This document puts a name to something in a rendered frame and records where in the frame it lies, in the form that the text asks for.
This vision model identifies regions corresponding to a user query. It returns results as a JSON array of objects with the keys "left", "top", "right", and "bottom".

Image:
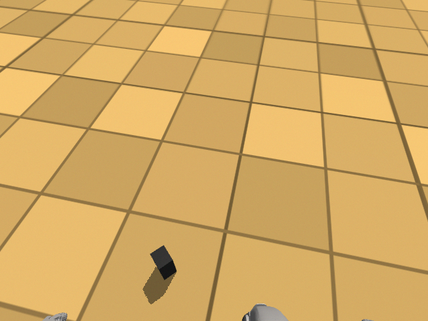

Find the carton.
[{"left": 150, "top": 246, "right": 177, "bottom": 280}]

